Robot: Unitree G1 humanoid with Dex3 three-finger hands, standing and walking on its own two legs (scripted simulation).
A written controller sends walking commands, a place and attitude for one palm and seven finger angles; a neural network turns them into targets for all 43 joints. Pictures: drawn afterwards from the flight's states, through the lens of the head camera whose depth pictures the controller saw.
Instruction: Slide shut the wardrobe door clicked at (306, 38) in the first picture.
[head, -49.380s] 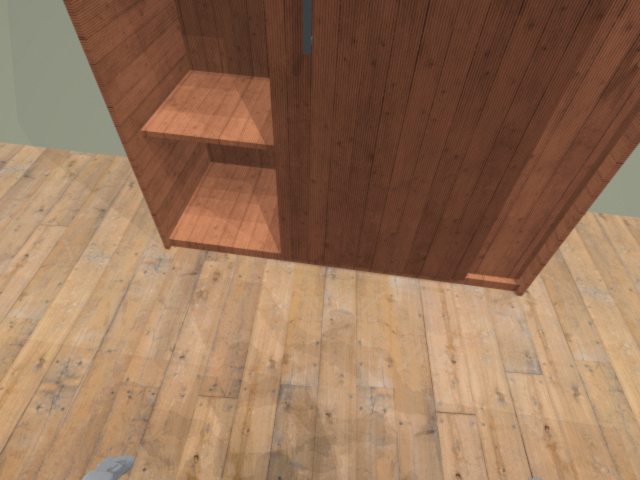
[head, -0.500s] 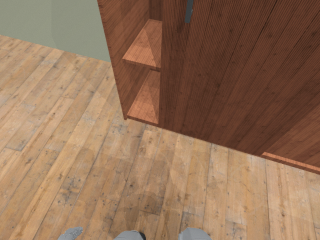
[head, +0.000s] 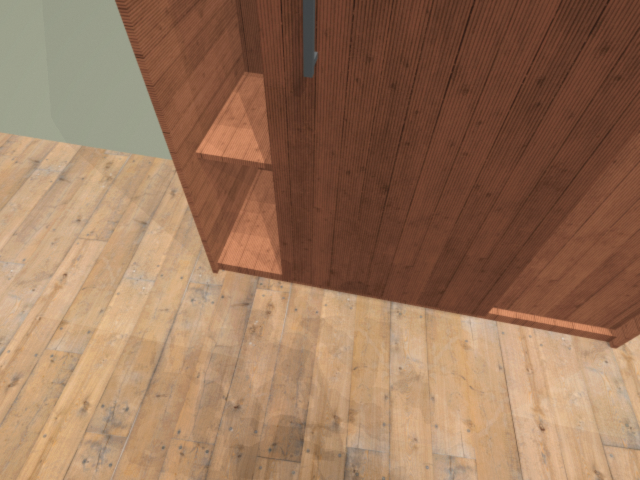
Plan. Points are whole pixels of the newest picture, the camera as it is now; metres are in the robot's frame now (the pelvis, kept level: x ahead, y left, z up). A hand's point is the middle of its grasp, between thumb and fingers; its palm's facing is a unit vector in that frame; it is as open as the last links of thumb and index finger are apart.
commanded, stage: turn to face it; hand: right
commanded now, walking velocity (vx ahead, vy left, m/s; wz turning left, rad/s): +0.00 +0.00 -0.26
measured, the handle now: (311, 18) +0.76 +0.07 +0.19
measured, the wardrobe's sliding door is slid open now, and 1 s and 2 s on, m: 0.25 0.25 0.25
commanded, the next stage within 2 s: take the last steps up to it in 0.14 s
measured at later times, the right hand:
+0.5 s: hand out of the picture +0.01 -0.18 -0.18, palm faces +0.13 +0.97 -0.19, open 7.4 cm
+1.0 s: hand (408, 461) +0.18 -0.12 -0.19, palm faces +0.01 +0.99 -0.13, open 7.4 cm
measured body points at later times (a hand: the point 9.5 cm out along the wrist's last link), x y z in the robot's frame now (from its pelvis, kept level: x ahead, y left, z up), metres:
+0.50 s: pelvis +0.02 +0.01 -0.01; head +0.03 +0.00 +0.44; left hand +0.06 +0.25 -0.15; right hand +0.00 -0.23 -0.17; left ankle +0.00 +0.13 -0.73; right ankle -0.01 -0.11 -0.74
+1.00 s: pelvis +0.15 +0.06 +0.00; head +0.18 +0.04 +0.44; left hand +0.16 +0.31 -0.14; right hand +0.18 -0.17 -0.17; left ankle +0.14 +0.20 -0.68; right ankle +0.11 -0.07 -0.74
